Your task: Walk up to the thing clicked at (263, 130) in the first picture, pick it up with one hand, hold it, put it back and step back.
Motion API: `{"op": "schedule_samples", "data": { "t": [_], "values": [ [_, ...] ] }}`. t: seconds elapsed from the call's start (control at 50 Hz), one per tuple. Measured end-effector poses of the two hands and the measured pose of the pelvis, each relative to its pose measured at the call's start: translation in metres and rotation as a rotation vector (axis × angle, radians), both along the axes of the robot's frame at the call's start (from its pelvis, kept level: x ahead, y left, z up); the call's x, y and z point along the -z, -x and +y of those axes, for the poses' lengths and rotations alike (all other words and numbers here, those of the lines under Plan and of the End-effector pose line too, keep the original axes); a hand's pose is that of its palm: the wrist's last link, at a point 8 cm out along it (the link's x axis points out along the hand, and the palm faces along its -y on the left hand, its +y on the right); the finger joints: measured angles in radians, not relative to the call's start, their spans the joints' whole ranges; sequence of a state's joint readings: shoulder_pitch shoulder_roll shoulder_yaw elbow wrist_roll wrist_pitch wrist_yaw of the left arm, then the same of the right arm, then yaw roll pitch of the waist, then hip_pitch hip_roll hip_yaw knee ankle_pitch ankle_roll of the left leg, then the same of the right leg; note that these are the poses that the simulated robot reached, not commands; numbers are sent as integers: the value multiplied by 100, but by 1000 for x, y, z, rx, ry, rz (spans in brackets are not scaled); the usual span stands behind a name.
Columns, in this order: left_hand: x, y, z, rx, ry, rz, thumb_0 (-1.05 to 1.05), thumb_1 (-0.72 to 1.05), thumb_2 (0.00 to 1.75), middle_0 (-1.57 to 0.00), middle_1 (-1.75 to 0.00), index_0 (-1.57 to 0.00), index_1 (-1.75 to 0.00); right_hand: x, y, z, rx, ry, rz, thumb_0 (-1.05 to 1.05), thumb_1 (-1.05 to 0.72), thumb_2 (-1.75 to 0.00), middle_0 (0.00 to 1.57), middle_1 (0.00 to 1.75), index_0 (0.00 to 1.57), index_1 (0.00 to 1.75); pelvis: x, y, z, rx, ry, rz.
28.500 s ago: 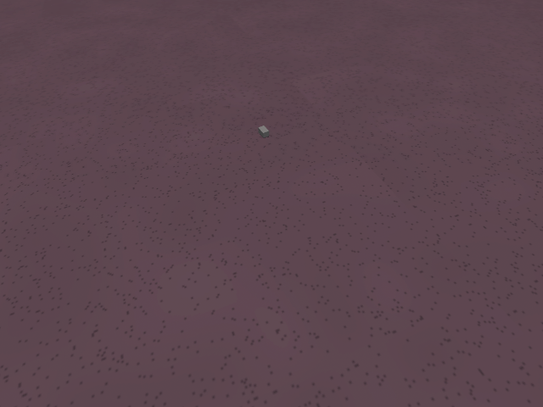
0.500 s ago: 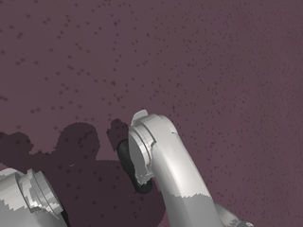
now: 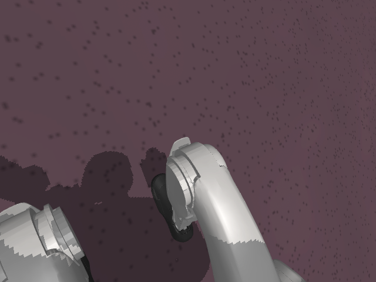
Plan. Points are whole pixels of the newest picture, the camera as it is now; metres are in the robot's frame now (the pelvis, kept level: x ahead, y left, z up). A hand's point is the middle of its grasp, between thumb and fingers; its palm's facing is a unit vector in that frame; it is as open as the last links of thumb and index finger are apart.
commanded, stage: withdraw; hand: left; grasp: from above
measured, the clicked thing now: out of the picture +0.48 +0.31 -0.30
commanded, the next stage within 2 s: home in 0.64 s
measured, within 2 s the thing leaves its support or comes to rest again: neither
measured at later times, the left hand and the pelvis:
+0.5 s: hand out of the picture +0.44 +0.31 -0.10, palm faces -0.47 -0.10 -0.88, open 11.8 cm; pelvis -0.01 -0.01 +0.04, yaw +8 degrees
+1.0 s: hand out of the picture +0.47 +0.33 -0.12, palm faces -0.33 -0.20 -0.92, open 10.6 cm; pelvis +0.01 -0.01 +0.03, yaw +7 degrees
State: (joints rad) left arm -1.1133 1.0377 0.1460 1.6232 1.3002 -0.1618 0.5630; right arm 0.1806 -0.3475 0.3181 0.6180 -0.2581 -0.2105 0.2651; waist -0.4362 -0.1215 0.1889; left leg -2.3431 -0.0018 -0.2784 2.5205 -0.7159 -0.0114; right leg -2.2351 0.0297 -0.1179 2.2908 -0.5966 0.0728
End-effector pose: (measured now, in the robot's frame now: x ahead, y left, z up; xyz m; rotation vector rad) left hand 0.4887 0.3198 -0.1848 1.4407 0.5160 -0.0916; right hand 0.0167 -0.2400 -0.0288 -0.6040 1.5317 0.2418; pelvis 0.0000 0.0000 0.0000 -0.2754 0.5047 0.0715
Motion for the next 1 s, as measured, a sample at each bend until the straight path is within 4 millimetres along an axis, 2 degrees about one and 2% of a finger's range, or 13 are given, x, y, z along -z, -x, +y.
{"op": "schedule_samples", "data": {
  "t": [0.1,0.2,0.3,0.4,0.48,0.56,0.72,0.8,0.9,1.0],
  "values": [
    [-45,-5,13,-16,-42,-72,0,-21,76,-37,-70,-36,-71,2,-8,-9,63,-1,-22,0,-91,-90,20,30,21,30,-5,-5,-2,-7,-12,45],
    [-90,7,26,-36,-77,-28,0,-22,77,-37,-69,-35,-71,8,-32,-21,112,-10,-91,0,-91,-90,20,30,21,30,-15,-7,-1,-25,-31,82],
    [-127,26,25,-27,-61,52,0,-20,77,-38,-68,-36,-70,9,-62,-27,116,-20,-162,0,-91,-90,20,30,21,30,-31,-2,-2,-50,-61,90],
    [-146,37,10,25,-29,108,0,-17,75,-41,-66,-39,-68,4,-83,-34,96,0,-227,0,-91,-90,20,30,21,30,-42,4,-8,-68,-89,81],
    [-148,37,-2,72,-16,109,0,-14,73,-43,-64,-41,-66,3,-88,-40,81,28,-261,0,-90,-90,20,30,21,30,-43,9,-12,-73,-103,70],
    [-138,34,-9,100,-18,106,0,-12,71,-45,-62,-43,-64,8,-82,-45,81,54,-261,0,-90,-90,20,30,21,30,-36,10,-15,-72,-111,67],
    [-98,20,-11,87,-23,88,0,-9,68,-47,-61,-46,-62,24,-46,-44,110,81,-176,0,-90,-89,20,30,21,30,-16,7,-17,-60,-109,65],
    [-87,10,-4,63,-43,41,0,-8,69,-46,-60,-45,-61,28,-26,-38,139,79,-112,0,-90,-89,20,30,21,30,-9,2,-15,-53,-100,81],
    [-93,7,7,-5,-41,-8,0,1,77,-38,-58,-36,-59,29,-15,-32,191,65,-59,0,-90,-89,20,30,21,30,-12,-3,-14,-52,-97,106],
    [-122,20,16,-89,24,-19,0,19,83,-30,-52,-28,-53,20,-28,-30,227,42,-69,0,-90,-89,20,30,21,30,-29,-8,-12,-57,-95,134]
  ]
}}
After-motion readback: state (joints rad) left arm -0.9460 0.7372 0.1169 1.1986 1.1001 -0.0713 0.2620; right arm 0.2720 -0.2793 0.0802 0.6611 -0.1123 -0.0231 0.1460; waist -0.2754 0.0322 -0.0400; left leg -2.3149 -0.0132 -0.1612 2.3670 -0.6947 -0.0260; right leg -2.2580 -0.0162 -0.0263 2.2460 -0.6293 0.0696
